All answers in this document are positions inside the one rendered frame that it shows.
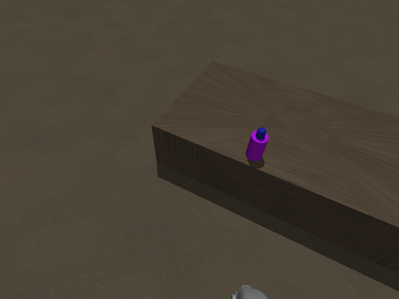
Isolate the bottle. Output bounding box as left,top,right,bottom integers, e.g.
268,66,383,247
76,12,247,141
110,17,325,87
246,127,269,161

